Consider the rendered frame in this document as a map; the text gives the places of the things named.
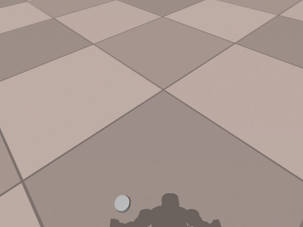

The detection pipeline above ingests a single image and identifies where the tin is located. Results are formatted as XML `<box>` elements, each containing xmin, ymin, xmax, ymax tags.
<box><xmin>115</xmin><ymin>195</ymin><xmax>130</xmax><ymax>213</ymax></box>

